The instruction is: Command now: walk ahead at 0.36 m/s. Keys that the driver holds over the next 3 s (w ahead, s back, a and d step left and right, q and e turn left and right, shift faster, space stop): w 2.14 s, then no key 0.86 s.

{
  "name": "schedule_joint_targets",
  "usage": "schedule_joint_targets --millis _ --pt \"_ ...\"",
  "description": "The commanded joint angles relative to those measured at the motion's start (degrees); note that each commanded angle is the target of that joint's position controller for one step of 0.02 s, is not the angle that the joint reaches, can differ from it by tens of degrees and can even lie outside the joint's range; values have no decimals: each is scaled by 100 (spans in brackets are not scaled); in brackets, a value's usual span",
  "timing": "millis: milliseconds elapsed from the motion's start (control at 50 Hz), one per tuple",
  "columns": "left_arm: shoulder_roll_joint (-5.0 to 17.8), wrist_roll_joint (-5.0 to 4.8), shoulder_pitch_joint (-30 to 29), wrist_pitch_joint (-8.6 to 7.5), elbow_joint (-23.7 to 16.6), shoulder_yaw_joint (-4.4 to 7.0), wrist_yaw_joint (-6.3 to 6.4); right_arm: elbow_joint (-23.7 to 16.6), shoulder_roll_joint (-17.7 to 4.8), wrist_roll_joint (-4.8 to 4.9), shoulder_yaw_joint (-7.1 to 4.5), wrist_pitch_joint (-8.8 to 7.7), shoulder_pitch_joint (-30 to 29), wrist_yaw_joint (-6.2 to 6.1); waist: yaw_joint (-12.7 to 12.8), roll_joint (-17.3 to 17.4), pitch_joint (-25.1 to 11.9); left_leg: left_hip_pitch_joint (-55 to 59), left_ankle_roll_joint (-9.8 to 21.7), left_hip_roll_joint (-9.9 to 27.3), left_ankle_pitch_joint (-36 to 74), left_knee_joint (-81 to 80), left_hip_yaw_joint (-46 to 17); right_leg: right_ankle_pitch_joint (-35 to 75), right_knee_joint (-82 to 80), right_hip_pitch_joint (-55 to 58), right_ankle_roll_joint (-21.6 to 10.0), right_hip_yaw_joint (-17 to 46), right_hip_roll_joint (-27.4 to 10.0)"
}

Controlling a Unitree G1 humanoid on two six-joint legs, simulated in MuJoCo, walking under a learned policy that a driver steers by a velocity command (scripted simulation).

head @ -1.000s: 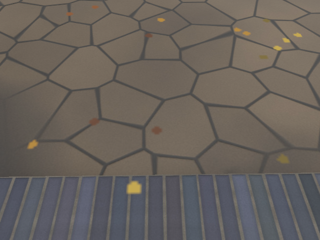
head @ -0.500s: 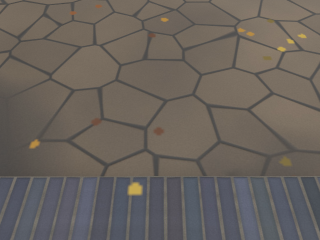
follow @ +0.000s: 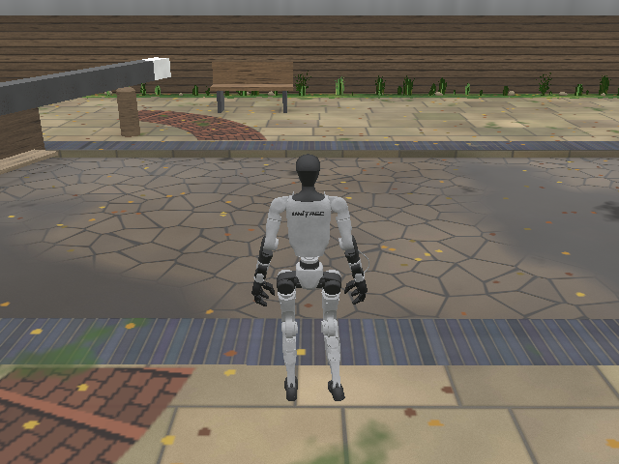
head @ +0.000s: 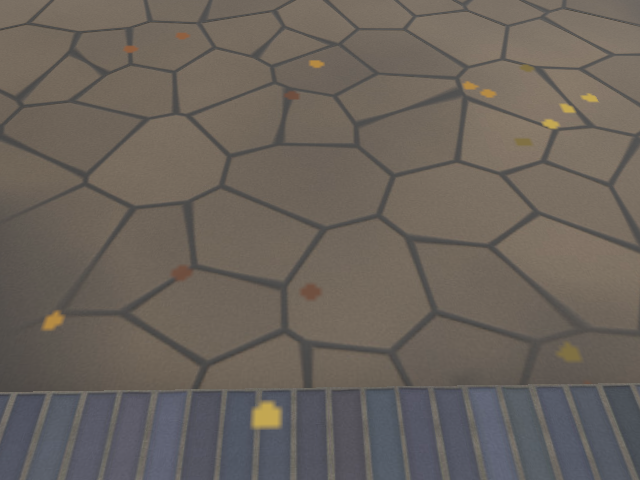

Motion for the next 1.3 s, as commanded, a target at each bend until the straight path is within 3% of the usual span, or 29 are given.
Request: schedule_joint_targets --millis 20,80,140,200,300,360,380,400,420,440,460,500,540,620,720,840,860,880,900,920,940,960,980,1000,1060,1120,1180,1240,1300 --pt "492 -25 -859 -340 -587 153 37 -7 -358 -29 59 -29 862 89 -208 332 852 1754 1605 2313 -1215 -2341 -3628 721 2439 -4046 -318 447 -186" --pt "-58 158 -705 -112 -570 9 -24 -375 341 89 361 62 194 -32 273 336 613 547 984 1510 349 -2594 -1771 1695 1662 -2861 -245 -234 -747" --pt "-84 -63 -1330 23 -784 -69 -213 -290 68 42 387 31 787 -19 40 460 562 64 976 1172 1451 -2666 -871 2320 229 -2423 215 -891 -837" --pt "-195 -51 -2117 85 -1039 -170 -234 42 -328 98 295 67 1645 139 -276 593 520 352 1099 1351 2534 -2571 -780 2230 -1011 -2126 480 -1250 -612" --pt "40 -97 -2542 78 -1222 -96 -176 38 -326 75 198 146 1576 187 -120 774 507 1529 975 1812 3223 -2231 -864 2216 -1728 -2285 130 -1093 -479" --pt "333 -320 -2163 27 -1179 58 -129 -63 -659 12 41 193 1369 148 329 820 96 1039 622 1464 5252 -1307 -362 2592 -2036 -349 -145 -1563 23" --pt "572 -363 -1308 -19 -942 163 -76 -52 -614 -69 22 165 1455 169 587 602 -441 403 262 1064 5150 -228 -94 2942 -1803 1101 -387 -1360 -41" --pt "680 -307 125 -18 -642 135 -37 -96 -16 -176 191 115 2333 221 673 -448 -2043 -1490 -185 313 2940 1687 -45 3282 -1845 4153 -1477 440 -1280" --pt "730 -125 1833 -1 -125 141 49 -216 246 -95 284 95 2038 373 1250 -815 -2493 -2671 -308 -347 -1421 3558 -468 2577 -3052 5115 -2041 2782 -2445" --pt "739 31 1844 -154 83 215 87 -571 -67 149 78 69 571 383 1439 -330 -763 -3656 36 12 -1128 4593 -1179 1350 -3546 3759 -1355 2632 -2150" --pt "686 -79 791 -236 -146 212 112 -654 -205 181 7 21 93 267 1032 -111 188 -3693 203 489 -455 4705 -1059 896 -3772 2164 -1074 1932 -2072" --pt "-219 -216 -163 -208 -371 -51 148 -701 86 -52 65 87 90 103 407 26 52 -2711 393 909 157 4134 -986 1742 -4102 825 -979 950 -1742" --pt "-492 -168 -296 -214 -420 -137 124 -668 385 -45 109 240 311 141 58 97 175 -2407 358 966 257 3808 -897 2075 -4421 210 -928 511 -1578" --pt "-270 48 90 -352 -387 -138 -22 -892 158 27 116 325 -383 260 121 41 200 -2859 128 1012 1619 2447 -546 3269 -4512 -14 -1023 -243 -1352" --pt "27 -44 933 -336 -91 -169 -266 -1236 -45 53 86 454 -1416 263 269 -163 195 -2442 -111 664 2675 921 -287 4586 -4260 242 -906 -570 -1268" --pt "120 -14 1420 -173 228 -132 -262 -1528 -217 175 -40 469 -2398 172 361 -189 358 -2705 183 488 1666 31 -243 4607 -3927 1950 -597 -492 -1708" --pt "212 -20 1365 -148 215 -90 -230 -1536 -264 203 -77 442 -2399 158 289 -214 280 -2381 267 371 1493 -93 -97 5072 -3727 2056 -529 -559 -1709" --pt "248 150 1098 -179 61 -83 -194 -1421 -279 183 -111 355 -1810 159 -49 -303 72 -1333 366 258 1851 636 -28 5998 -3247 1527 -344 -783 -1590" --pt "347 -37 971 -218 42 -20 -175 -1309 -634 351 -244 297 -1485 109 -209 -33 -351 -436 569 90 1808 30 37 6078 -2628 1362 -89 -991 -1192" --pt "-34 28 1821 -255 96 -119 -132 -1093 -868 355 -291 242 -628 108 -45 511 -1433 2049 1264 590 3005 638 -609 4749 -1323 129 271 -1075 -666" --pt "-380 107 2047 -316 -27 -306 -256 -784 -933 335 -278 232 970 79 -584 1539 -2347 4322 2305 1925 2066 -438 -3083 1063 578 -1966 660 -1012 255" --pt "-41 -70 1015 -254 -221 -154 -352 -311 -722 115 -267 197 1987 38 -1055 1044 -1796 4098 2004 2105 1259 -1178 -4062 -689 2226 -2948 456 -419 290" --pt "60 -174 374 -260 -418 -60 -280 -350 -936 122 -370 87 1366 -8 -821 609 -578 2778 1553 2022 662 -1405 -3554 -207 2594 -3384 244 -69 -157" --pt "90 -113 187 -274 -458 -51 -153 -475 -722 194 -337 83 577 -47 -491 371 -104 1558 1499 1959 1024 -1587 -3024 370 2412 -3044 177 -58 -527" --pt "-541 108 115 -138 -536 -204 5 -565 297 195 -38 87 -24 -99 136 259 -34 54 1304 1507 1617 -2011 -1882 1249 1629 -2108 95 -104 -971" --pt "-324 14 -154 -45 -616 -147 -102 -524 126 104 -71 -21 304 -8 113 351 128 -269 1287 1278 1767 -2210 -1313 1844 753 -2380 264 -411 -887" --pt "-419 136 -549 6 -761 -217 -203 -364 90 -33 -20 -14 796 113 62 352 137 -584 1275 1201 2216 -1854 -1035 3418 221 -2512 338 -555 -956" --pt "-225 104 -1142 -99 -991 -210 -166 -309 264 54 122 -49 1179 52 -170 295 -16 -234 1139 959 1860 -1218 -893 5181 -1242 -2762 425 -455 -941" --pt "-204 83 -1538 6 -1174 -216 -140 -41 259 33 216 14 1790 117 -290 426 442 -337 1221 1175 1454 -1081 -1172 5248 -1447 -2621 439 -577 -908"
